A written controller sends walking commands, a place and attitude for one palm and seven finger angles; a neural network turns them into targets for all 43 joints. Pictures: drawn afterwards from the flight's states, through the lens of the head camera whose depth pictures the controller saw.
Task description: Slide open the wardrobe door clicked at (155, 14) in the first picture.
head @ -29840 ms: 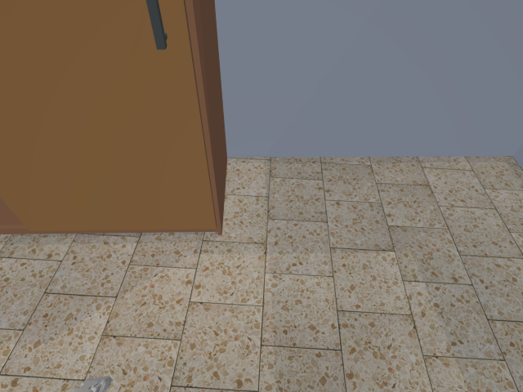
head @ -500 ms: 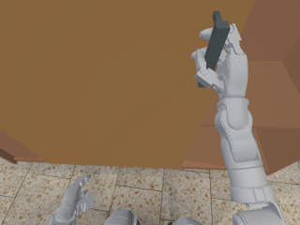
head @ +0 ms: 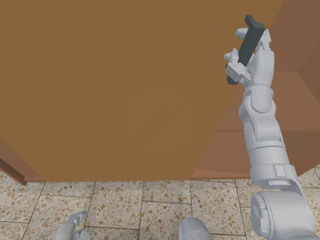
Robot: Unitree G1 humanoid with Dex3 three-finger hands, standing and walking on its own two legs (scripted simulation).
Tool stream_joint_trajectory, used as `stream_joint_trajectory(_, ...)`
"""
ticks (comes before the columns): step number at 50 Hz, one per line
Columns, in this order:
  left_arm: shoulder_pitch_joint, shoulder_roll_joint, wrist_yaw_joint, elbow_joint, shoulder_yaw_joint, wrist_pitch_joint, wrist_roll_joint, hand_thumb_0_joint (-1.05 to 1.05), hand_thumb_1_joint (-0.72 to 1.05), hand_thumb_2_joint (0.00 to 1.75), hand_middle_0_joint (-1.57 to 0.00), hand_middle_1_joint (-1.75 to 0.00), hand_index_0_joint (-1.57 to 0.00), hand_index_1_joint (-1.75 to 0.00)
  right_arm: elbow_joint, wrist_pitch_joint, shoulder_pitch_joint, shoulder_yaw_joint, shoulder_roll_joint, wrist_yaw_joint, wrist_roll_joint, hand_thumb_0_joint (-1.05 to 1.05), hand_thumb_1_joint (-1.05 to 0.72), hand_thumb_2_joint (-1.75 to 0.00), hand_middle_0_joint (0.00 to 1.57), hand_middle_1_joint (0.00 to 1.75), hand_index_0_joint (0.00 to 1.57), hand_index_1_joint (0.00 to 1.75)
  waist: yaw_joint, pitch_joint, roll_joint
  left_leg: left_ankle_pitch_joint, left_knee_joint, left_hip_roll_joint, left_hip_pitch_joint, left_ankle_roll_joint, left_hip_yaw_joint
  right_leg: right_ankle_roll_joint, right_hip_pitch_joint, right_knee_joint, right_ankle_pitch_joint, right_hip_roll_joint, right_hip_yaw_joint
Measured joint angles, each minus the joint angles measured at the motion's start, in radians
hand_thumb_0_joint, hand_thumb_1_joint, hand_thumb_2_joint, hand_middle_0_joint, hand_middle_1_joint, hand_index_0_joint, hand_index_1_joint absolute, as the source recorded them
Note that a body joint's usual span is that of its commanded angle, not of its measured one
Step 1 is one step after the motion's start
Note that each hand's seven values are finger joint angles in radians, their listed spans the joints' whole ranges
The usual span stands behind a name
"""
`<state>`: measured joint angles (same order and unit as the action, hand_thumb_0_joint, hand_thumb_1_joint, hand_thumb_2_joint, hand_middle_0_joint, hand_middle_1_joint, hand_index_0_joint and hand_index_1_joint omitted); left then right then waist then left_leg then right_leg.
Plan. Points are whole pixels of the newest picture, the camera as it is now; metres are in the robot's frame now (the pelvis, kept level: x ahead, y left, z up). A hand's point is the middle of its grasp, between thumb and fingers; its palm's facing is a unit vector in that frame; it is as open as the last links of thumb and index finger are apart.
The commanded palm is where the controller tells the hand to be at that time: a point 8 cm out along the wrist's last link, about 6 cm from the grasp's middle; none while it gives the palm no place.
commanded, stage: step sideways, sliding the door along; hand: right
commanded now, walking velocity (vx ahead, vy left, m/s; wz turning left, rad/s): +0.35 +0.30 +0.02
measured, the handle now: (240, 51) +0.48 -0.17 +0.22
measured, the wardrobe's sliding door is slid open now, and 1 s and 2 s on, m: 0.68 0.68 0.68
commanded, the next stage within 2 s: stop walking and hold the door there in 0.22 s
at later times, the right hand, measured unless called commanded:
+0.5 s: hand (231, 65) +0.44 -0.15 +0.21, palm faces +0.43 +0.87 -0.24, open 6.5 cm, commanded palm +0.41 -0.18 +0.16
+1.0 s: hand (230, 65) +0.44 -0.14 +0.21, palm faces +0.52 +0.83 -0.17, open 6.8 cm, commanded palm +0.40 -0.18 +0.16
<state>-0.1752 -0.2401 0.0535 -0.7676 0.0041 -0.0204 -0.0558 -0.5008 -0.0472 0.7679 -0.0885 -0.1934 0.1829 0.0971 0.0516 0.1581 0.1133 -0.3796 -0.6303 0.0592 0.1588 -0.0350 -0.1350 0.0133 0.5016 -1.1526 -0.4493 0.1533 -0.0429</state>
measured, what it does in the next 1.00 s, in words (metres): steps to the left: right foot, then left foot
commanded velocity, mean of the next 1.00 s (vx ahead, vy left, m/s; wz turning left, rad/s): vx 0.00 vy -0.04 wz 0.02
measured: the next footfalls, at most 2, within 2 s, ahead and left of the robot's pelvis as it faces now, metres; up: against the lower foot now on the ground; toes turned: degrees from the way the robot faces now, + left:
right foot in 0.10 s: +0.11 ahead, -0.06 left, +0.00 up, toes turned -7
left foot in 0.58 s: +0.21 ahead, +0.35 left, +0.00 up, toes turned +3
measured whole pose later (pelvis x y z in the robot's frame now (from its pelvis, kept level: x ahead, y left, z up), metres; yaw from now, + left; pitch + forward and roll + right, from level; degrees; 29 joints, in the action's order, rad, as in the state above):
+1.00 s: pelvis +0.04 +0.17 +0.01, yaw +5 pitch -5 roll -2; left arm -0.28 -0.29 0.12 -0.73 0.04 -0.09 -0.04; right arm -0.49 -0.10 0.47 -0.48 -0.57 0.12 0.00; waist -0.03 0.11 -0.09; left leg -0.31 -0.74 0.07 0.41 -0.02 0.08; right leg 0.02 0.19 -0.51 -0.22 0.01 0.06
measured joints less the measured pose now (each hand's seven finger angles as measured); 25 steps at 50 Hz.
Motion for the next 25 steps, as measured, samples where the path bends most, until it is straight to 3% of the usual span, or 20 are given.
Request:
stream_joint_trajectory(2,-0.011,-0.002,0.005,-0.009,0.005,0.007,0.002,0.01,0.91,0.9,-0.2,-0.3,-0.2,-0.3,0.027,0.01,-0.015,0.01,0.013,0.021,-0.001,0.0,-0.77,-0.85,0.4,1.4,0.18,1.34,0.021,-0.004,-0.037,0.015,0.036,0.007,-0.013,0.02,0.003,-0.011,-0.029,0.037,-0.018,-0.066,0.078)
stream_joint_trajectory(4,-0.027,0.001,0.001,0.011,0.008,0.012,0.0,0.01,0.91,0.9,-0.2,-0.3,-0.2,-0.3,0.066,0.021,-0.02,0.025,0.009,0.022,-0.005,0.0,-0.76,-0.85,0.4,1.4,0.2,1.33,0.027,-0.003,-0.074,0.018,0.023,0.007,-0.007,0.04,-0.011,-0.017,-0.122,0.334,0.108,-0.108,0.142)
stream_joint_trajectory(5,-0.033,-0.004,-0.003,0.031,0.012,0.014,0.001,0.01,0.91,0.9,-0.2,-0.3,-0.2,-0.3,0.089,0.034,-0.017,0.034,0.002,0.018,-0.008,0.0,-0.76,-0.84,0.4,1.4,0.2,1.32,0.03,-0.001,-0.075,0.017,-0.046,-0.004,0.025,0.051,-0.015,-0.038,-0.182,0.495,0.222,-0.112,0.158)
stream_joint_trajectory(6,-0.02,0.003,-0.007,0.041,0.024,0.015,0.003,0.01,0.91,0.9,-0.2,-0.3,-0.2,-0.3,0.1,0.036,-0.002,0.043,-0.017,0.01,-0.004,0.0,-0.76,-0.84,0.4,1.4,0.19,1.3,0.031,0.022,-0.093,0.005,-0.174,-0.007,0.075,0.06,0.01,-0.071,-0.198,0.524,0.234,-0.116,0.157)
stream_joint_trajectory(7,0.002,0.013,-0.013,0.047,0.032,0.017,0.003,0.01,0.91,0.9,-0.2,-0.3,-0.2,-0.3,0.104,0.034,0.013,0.048,-0.039,0.003,-0.001,0.0,-0.77,-0.84,0.4,1.4,0.18,1.29,0.033,0.053,-0.114,-0.014,-0.336,-0.022,0.133,0.065,0.058,-0.081,-0.205,0.514,0.22,-0.118,0.155)
stream_joint_trajectory(9,0.042,0.035,-0.028,0.054,0.031,0.013,0.003,0.01,0.91,0.9,-0.2,-0.3,-0.2,-0.3,0.112,0.034,0.02,0.046,-0.075,-0.006,0.001,0.0,-0.77,-0.84,0.41,1.4,0.18,1.26,0.026,0.084,-0.136,-0.019,-0.658,-0.071,0.253,0.064,0.124,-0.067,-0.221,0.529,0.208,-0.103,0.134)
stream_joint_trajectory(11,0.068,0.052,-0.035,0.066,0.021,0.008,0.007,0.01,0.91,0.9,-0.2,-0.3,-0.2,-0.3,0.125,0.038,0.014,0.04,-0.093,-0.009,-0.003,0.0,-0.77,-0.84,0.41,1.4,0.19,1.24,0.015,0.089,-0.133,-0.011,-0.904,-0.093,0.362,0.059,0.136,-0.046,-0.228,0.576,0.233,-0.073,0.095)
stream_joint_trajectory(15,0.09,0.07,-0.041,0.111,-0.002,0.005,0.01,0.01,0.91,0.9,-0.2,-0.3,-0.2,-0.3,0.163,0.055,0.012,0.026,-0.109,-0.019,-0.02,0.0,-0.75,-0.85,0.42,1.4,0.21,1.24,0.056,0.077,-0.124,0.016,-1.153,-0.069,0.56,0.042,0.151,-0.013,-0.228,0.654,0.278,0.015,0.058)
stream_joint_trajectory(18,0.1,0.084,-0.047,0.139,-0.015,0.007,0.017,0.01,0.91,0.9,-0.2,-0.3,-0.2,-0.3,0.179,0.048,-0.001,-0.004,-0.146,-0.058,-0.039,-0.01,-0.74,-0.85,0.43,1.4,0.21,1.24,0.088,0.069,-0.133,0.042,-1.137,-0.026,0.642,0.024,0.153,0.019,-0.246,0.69,0.286,0.075,0.055)
stream_joint_trajectory(21,0.11,0.097,-0.039,0.171,-0.039,0.025,0.027,0.01,0.91,0.9,-0.21,-0.3,-0.21,-0.3,0.15,-0.019,-0.079,-0.073,-0.261,-0.112,-0.059,-0.05,-0.69,-0.85,0.44,1.4,0.23,1.26,0.066,0.037,-0.133,0.018,-0.999,0.009,0.663,0.016,0.118,0.017,-0.268,0.691,0.268,0.123,0.071)
stream_joint_trajectory(25,0.07,0.068,-0.015,0.205,-0.048,-0.011,0.029,0.0,0.91,0.9,-0.21,-0.3,-0.21,-0.3,0.076,-0.034,-0.16,-0.168,-0.345,-0.123,-0.064,-0.11,-0.64,-0.84,0.45,1.4,0.27,1.29,0.047,0.001,-0.085,-0.023,-0.535,0.014,0.501,0.023,0.039,0.041,-0.291,0.643,0.217,0.165,0.074)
